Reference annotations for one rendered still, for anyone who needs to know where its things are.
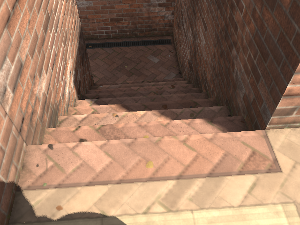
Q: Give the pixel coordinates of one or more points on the stairs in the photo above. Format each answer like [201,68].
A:
[142,109]

